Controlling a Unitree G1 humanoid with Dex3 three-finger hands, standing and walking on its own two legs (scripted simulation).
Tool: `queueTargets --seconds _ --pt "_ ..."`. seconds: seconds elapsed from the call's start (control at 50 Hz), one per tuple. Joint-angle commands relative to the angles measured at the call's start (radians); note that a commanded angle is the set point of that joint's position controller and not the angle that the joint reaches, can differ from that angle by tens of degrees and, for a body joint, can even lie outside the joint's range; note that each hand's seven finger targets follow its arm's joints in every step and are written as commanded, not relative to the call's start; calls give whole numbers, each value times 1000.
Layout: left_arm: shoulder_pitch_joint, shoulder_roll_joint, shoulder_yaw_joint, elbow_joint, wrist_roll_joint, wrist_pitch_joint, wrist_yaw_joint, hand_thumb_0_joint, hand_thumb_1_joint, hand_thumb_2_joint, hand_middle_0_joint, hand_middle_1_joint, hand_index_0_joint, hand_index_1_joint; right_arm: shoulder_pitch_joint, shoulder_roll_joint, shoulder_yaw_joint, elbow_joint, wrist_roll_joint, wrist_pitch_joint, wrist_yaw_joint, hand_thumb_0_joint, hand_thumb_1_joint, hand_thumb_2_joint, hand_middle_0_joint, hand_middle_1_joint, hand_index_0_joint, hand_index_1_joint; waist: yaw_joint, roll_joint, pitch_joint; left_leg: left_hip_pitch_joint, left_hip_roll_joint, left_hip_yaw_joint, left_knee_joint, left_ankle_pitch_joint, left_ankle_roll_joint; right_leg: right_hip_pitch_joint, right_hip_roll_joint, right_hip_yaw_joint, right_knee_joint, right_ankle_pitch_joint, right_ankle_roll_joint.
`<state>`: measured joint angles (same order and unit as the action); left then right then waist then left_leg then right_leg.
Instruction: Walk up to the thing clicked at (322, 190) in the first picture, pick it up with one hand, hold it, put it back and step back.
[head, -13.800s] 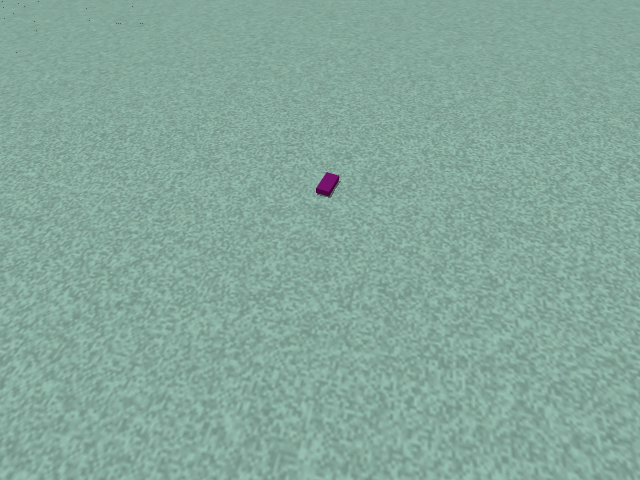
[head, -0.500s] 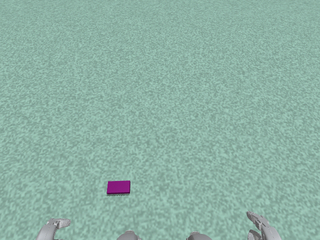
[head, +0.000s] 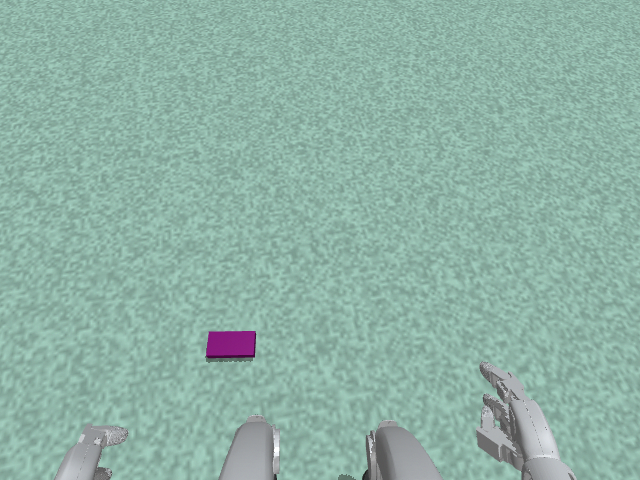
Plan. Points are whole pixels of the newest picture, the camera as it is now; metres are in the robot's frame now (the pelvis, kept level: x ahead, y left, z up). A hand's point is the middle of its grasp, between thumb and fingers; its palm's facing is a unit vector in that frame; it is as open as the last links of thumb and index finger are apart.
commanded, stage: rise first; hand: left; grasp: from above
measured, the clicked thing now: (231, 344) +0.46 +0.24 -0.65
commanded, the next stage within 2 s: none
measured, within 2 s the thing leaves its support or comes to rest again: neither
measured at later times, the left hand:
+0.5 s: hand (160, 409) +0.25 +0.29 -0.32, palm faces -0.44 -0.46 -0.77, open 14.2 cm
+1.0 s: hand (184, 368) +0.35 +0.30 -0.44, palm faces -0.46 -0.09 -0.88, open 14.2 cm
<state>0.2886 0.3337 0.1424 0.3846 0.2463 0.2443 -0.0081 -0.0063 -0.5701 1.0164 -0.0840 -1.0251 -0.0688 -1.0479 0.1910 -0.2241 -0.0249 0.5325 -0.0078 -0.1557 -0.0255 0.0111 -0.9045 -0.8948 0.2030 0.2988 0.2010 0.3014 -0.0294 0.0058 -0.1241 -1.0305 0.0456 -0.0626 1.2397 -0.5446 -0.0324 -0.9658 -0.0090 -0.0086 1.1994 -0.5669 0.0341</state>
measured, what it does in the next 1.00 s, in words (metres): lowers itself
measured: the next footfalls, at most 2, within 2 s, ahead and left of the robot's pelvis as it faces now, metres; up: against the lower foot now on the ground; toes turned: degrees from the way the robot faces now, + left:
none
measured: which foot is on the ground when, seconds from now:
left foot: down 0.00-1.00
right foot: down 0.00-1.00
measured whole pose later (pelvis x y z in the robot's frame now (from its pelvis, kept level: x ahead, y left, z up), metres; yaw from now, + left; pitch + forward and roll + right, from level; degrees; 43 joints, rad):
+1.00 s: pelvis -0.09 +0.00 -0.30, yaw -6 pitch +31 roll -7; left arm -0.73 0.74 0.15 1.21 1.16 -0.32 0.25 0.00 -0.55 1.06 -0.08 -0.98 -0.07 -1.00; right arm 0.15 -0.27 -0.01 0.76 -0.10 -0.02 0.09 0.01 -0.88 -0.89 0.20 0.30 0.20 0.30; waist -0.13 -0.02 -0.07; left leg -2.20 0.01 -0.17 2.28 -0.63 -0.05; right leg -2.11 0.04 -0.02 2.23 -0.68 0.05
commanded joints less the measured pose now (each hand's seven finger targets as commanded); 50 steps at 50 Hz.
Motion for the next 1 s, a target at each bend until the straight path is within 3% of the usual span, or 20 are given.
queueTargets --seconds 0.0,0.08,0.18,0.22,0.28,0.34,0.4,0.42,0.44,0.52,0.58,0.64,0.72,0.76,0.8,0.86,0.98 --pt "3 187 74 -137 38 -44 21 0 -611 1002 -88 -1012 -69 -1031 5 -154 -68 -129 9 -55 -6 0 -916 -905 201 300 200 300 -10 79 -278 177 -25 45 -102 301 36 51 24 -31 -93 285 -46" --pt "-131 211 75 -44 91 -108 27 0 -611 1011 -89 -1003 -66 -1026 -28 -165 -67 -110 6 -71 5 0 -910 -903 201 300 200 300 -24 63 -226 33 -24 24 -33 141 39 -112 23 -28 -1 142 -49" --pt "-281 235 49 51 213 -237 36 0 -595 1021 -85 -1002 -61 -1027 -36 -186 -81 -64 6 -93 26 0 -888 -897 201 300 200 300 -15 82 -344 -85 -31 26 113 118 35 -269 21 -17 163 127 -56" --pt "-343 305 87 98 263 -283 54 0 -580 1011 -113 -992 -89 -1017 -47 -199 -84 -49 5 -96 32 0 -901 -901 201 300 200 300 -2 86 -386 -148 -31 26 169 92 35 -320 23 -15 218 107 -55" --pt "-397 323 83 132 334 -338 82 0 -587 1023 -107 -1010 -84 -1034 -49 -210 -92 -25 6 -90 39 0 -905 -903 201 300 200 300 11 109 -465 -198 -33 30 248 112 33 -406 25 -14 302 119 -57" --pt "-469 399 115 150 393 -366 108 0 -593 1032 -87 -1037 -70 -1055 -41 -229 -101 9 3 -71 46 0 -908 -904 201 300 200 300 29 144 -563 -192 -27 23 329 207 31 -473 25 -25 391 176 -60" --pt "-593 430 115 219 448 -382 124 0 -600 1044 -83 -1042 -65 -1062 -26 -234 -109 41 -3 -51 56 0 -906 -905 201 300 200 300 19 103 -607 -275 -29 33 427 230 41 -522 30 -31 445 196 -56" --pt "-632 422 96 244 464 -388 124 0 -611 1052 -86 -1042 -66 -1063 -17 -232 -106 54 -7 -43 61 0 -919 -908 201 300 200 300 11 106 -618 -295 -29 36 461 239 45 -534 30 -31 464 207 -54" --pt "-674 458 114 270 489 -396 130 0 -611 1047 -83 -1045 -66 -1064 -4 -235 -107 62 -11 -37 64 0 -918 -908 200 300 200 300 14 91 -638 -334 -30 41 492 233 48 -526 31 -30 480 211 -52" --pt "-827 497 94 383 569 -439 133 0 -603 1054 -79 -1049 -64 -1065 24 -238 -105 91 -23 -7 79 0 -906 -906 200 300 200 300 1 35 -645 -469 -30 50 586 131 59 -568 36 -39 526 147 -46" --pt "-914 557 105 438 630 -478 141 0 -571 1045 -63 -1048 -54 -1059 32 -245 -103 104 -32 13 84 0 -883 -899 200 300 200 300 8 57 -647 -530 -31 53 624 63 56 -619 41 -52 572 77 -49" --pt "-1017 612 110 472 681 -512 163 0 -562 1055 -59 -1031 -47 -1044 37 -249 -99 108 -36 32 90 0 -867 -895 200 300 200 300 -4 62 -634 -598 -35 53 653 -30 58 -679 48 -64 598 -23 -52" --pt "-1099 664 119 524 753 -546 201 0 -565 1065 -49 -1005 -36 -1020 51 -255 -87 123 -49 65 95 0 -865 -894 200 300 200 300 -17 108 -643 -600 -37 44 695 -47 57 -757 54 -86 657 -45 -58" --pt "-1162 645 85 551 778 -560 219 0 -561 1063 -50 -996 -37 -1009 56 -257 -82 132 -58 78 99 0 -869 -894 200 300 200 300 -48 131 -601 -635 -39 38 710 -89 57 -812 55 -97 680 -80 -59" --pt "-1199 684 97 581 814 -567 242 0 -574 1070 -55 -975 -36 -994 68 -260 -77 141 -64 91 100 0 -871 -895 200 300 200 300 -45 148 -596 -644 -43 36 720 -104 56 -840 56 -104 697 -96 -62" --pt "-1257 694 78 631 854 -574 275 0 -560 1055 -59 -959 -43 -975 66 -271 -68 155 -77 106 104 0 -875 -895 200 300 200 300 -71 180 -564 -661 -45 24 742 -130 54 -900 54 -116 734 -108 -64" --pt "-1313 717 67 734 940 -565 323 0 -559 1043 -74 -934 -57 -950 86 -275 -53 183 -100 129 113 0 -893 -900 200 300 200 300 -83 208 -570 -659 -48 22 793 -69 51 -951 52 -128 791 -48 -69"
